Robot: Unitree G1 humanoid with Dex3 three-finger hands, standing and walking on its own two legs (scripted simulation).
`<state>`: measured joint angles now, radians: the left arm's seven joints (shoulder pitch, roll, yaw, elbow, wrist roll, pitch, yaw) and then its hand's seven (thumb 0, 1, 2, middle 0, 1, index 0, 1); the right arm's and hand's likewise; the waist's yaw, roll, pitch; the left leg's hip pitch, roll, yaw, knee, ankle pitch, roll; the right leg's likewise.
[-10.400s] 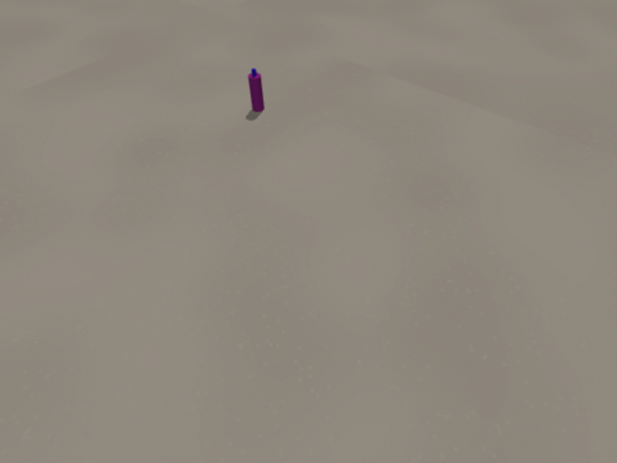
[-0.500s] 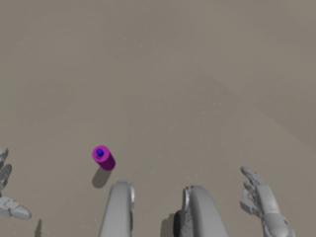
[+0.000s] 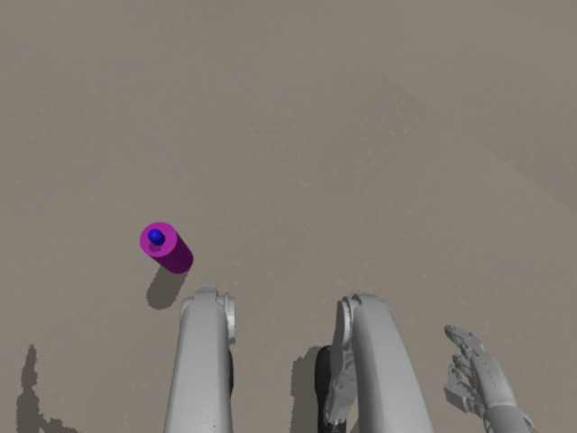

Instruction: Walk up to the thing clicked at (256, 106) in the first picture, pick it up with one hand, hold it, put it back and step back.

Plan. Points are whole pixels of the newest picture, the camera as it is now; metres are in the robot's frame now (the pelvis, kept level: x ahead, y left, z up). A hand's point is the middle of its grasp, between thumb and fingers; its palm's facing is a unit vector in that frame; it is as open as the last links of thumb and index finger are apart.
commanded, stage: go down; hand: left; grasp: from the side
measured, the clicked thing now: (168, 248) +0.41 +0.26 -0.37
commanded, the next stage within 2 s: approach in 1.56 s
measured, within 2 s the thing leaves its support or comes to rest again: neither
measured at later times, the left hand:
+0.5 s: hand out of the picture +0.30 +0.43 -0.06, palm faces +0.26 -0.95 -0.16, open 17.7 cm
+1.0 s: hand out of the picture +0.31 +0.44 -0.07, palm faces +0.26 -0.96 -0.15, open 17.7 cm
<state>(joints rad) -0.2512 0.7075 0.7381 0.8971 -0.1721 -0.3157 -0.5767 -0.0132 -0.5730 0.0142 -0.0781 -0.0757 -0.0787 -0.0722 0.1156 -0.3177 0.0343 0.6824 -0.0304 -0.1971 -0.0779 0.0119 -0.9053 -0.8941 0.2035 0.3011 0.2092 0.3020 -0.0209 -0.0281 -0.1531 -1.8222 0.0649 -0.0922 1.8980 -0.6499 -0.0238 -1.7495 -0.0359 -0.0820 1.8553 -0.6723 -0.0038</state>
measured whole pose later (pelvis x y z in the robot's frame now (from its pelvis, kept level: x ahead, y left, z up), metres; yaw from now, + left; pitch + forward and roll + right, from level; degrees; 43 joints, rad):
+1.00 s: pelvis -0.01 +0.00 -0.07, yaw -2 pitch +33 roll -6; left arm -0.40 0.86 0.84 1.00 -0.21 -0.31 -0.70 -0.01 -0.59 0.06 -0.05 -0.02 -0.03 -0.05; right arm 0.10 -0.35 0.08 0.72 -0.05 -0.21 -0.08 0.01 -0.92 -0.91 0.20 0.30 0.21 0.30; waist -0.02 -0.04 -0.12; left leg -2.04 0.06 -0.12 2.13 -0.67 -0.02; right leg -1.96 -0.03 -0.09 2.08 -0.69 0.00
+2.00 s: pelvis -0.02 +0.00 -0.13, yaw -3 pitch +30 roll -7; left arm -0.50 0.82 0.87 1.19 -0.35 -0.59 -0.79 -0.01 -0.59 0.03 -0.07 -0.03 -0.04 -0.06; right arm 0.03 -0.37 0.13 0.72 -0.10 -0.23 -0.05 0.01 -0.92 -0.90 0.20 0.30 0.21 0.30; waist -0.05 -0.09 -0.05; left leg -2.17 0.06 -0.15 2.32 -0.69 -0.02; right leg -2.09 -0.01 -0.09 2.25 -0.69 0.00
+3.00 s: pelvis -0.03 +0.02 -0.22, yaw -11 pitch +13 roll -14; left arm -0.45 0.66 0.60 1.24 -0.23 -1.04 -0.27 -0.02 -0.61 0.02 -0.06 -0.07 -0.06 -0.06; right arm -0.14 -0.36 0.38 0.62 -0.29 -0.06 0.11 0.00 -0.93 -0.90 0.20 0.30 0.21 0.30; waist -0.15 -0.22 0.20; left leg -2.24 0.05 -0.33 2.66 -0.69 -0.02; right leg -2.09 0.05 -0.20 2.47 -0.63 0.05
